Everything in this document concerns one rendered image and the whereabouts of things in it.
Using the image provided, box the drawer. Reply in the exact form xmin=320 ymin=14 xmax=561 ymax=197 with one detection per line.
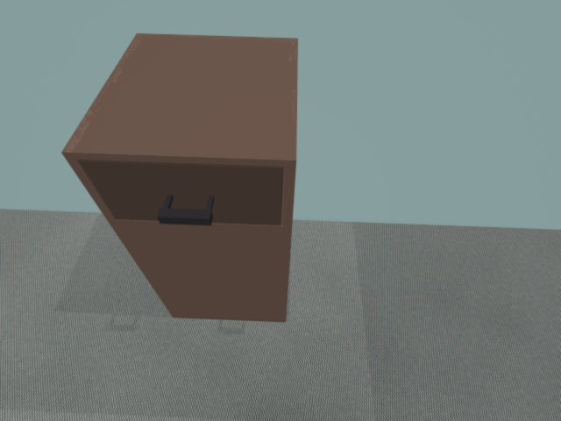
xmin=81 ymin=160 xmax=284 ymax=225

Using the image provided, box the cabinet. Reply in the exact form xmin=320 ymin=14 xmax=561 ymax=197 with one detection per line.
xmin=61 ymin=33 xmax=298 ymax=322

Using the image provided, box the handle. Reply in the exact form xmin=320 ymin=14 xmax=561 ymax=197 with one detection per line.
xmin=157 ymin=194 xmax=214 ymax=225

